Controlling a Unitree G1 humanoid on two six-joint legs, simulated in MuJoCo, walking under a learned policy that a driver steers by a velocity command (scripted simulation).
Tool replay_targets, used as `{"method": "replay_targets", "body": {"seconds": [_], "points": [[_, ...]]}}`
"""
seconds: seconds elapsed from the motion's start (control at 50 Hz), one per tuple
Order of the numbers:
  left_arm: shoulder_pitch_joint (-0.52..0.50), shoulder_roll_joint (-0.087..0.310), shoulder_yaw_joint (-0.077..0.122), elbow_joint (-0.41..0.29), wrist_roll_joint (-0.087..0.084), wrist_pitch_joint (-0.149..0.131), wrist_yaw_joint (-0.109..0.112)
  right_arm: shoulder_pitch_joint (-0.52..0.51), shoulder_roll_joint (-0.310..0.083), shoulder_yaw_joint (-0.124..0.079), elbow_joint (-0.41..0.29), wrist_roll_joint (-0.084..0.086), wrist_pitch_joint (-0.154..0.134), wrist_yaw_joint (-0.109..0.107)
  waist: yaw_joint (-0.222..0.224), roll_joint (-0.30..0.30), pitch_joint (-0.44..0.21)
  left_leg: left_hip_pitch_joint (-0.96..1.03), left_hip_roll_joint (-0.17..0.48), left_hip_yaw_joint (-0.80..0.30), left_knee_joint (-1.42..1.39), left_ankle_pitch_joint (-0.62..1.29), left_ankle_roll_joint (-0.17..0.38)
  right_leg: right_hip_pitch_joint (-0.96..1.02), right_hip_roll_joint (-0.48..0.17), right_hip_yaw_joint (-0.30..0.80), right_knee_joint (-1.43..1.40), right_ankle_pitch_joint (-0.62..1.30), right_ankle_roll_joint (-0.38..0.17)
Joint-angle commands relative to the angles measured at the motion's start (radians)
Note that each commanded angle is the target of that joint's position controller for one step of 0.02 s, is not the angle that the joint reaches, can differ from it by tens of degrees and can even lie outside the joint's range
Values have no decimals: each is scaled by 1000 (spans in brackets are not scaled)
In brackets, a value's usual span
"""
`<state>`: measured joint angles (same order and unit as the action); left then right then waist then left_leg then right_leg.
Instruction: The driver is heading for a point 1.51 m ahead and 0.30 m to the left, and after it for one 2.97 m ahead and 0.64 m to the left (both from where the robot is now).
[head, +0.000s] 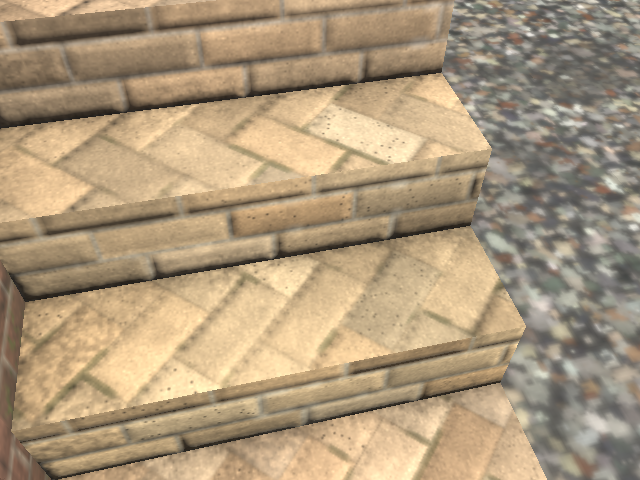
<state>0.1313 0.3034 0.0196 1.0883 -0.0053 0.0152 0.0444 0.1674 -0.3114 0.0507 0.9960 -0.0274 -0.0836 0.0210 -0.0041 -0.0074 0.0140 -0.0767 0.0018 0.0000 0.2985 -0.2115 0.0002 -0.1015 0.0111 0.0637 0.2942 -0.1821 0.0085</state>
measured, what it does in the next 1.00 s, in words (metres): stands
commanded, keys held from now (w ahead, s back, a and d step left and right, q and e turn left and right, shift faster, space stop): no key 0.04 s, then w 0.96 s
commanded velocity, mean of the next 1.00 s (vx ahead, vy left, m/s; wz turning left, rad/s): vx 0.38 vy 0.00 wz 0.00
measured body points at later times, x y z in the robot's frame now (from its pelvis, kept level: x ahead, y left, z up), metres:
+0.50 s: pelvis +0.01 +0.00 +0.00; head +0.01 +0.00 +0.45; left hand +0.10 +0.26 -0.14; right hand +0.13 -0.26 -0.12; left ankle -0.03 +0.12 -0.75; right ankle -0.02 -0.13 -0.75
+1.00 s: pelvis +0.02 +0.00 +0.00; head +0.02 +0.00 +0.45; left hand +0.16 +0.27 -0.12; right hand +0.19 -0.26 -0.10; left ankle -0.03 +0.12 -0.75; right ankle -0.01 -0.13 -0.75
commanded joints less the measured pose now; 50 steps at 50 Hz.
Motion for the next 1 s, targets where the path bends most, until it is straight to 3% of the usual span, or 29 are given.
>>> {"method": "replay_targets", "body": {"seconds": [0.02,0.08,0.12,0.28,0.54,0.6,1.0], "points": [[-16,126,21,-34,0,-4,5,-12,-132,-28,-44,3,-12,-6,0,12,-25,-78,52,-44,-47,118,-7,47,-44,44,-3,217,-40],[-13,111,18,-30,-5,3,2,6,-101,-18,-36,6,-2,-16,-9,11,-30,-78,39,-31,-55,5,-14,33,-41,40,-15,146,-34],[-12,101,14,-32,0,7,5,-12,-100,-16,-40,13,2,-23,0,21,-12,-99,32,-35,-64,-42,-14,19,-31,39,-24,68,-31],[-9,75,1,-45,0,-17,8,-13,-100,-17,-49,10,-22,-25,10,4,-3,-92,28,-47,-65,-1,0,17,-21,45,-29,82,-43],[-39,80,1,-72,-7,-36,0,-52,-87,-12,-90,13,-37,-8,7,9,-56,-12,53,-45,-50,271,-3,97,-53,59,-12,392,-52],[-48,93,2,-80,-5,-36,-4,-64,-100,-13,-100,12,-34,-4,9,13,-86,12,59,-46,-49,328,-7,122,-59,58,-11,446,-49],[-120,119,-13,-138,1,-53,-15,-159,-139,-9,-122,6,-26,1,10,12,-96,45,76,-64,-105,313,-20,132,-78,61,-68,403,-22]]}}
